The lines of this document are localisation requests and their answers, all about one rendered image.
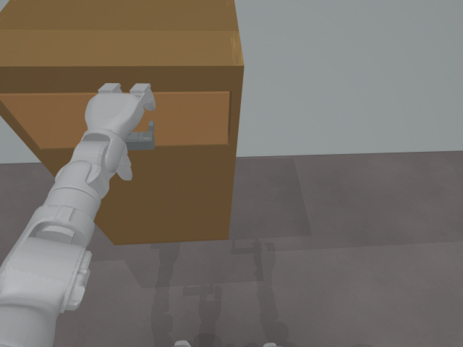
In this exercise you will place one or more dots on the left robot upper arm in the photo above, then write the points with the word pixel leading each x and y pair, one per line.
pixel 45 278

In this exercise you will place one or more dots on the cabinet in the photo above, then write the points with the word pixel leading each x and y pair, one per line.
pixel 177 192

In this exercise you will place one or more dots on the robot left hand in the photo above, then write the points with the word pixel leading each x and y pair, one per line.
pixel 120 113

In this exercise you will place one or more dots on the drawer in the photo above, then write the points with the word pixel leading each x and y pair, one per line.
pixel 57 120

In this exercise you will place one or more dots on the handle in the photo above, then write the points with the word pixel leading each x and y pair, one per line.
pixel 141 140

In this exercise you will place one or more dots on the robot left forearm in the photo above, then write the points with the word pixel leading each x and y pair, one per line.
pixel 69 211

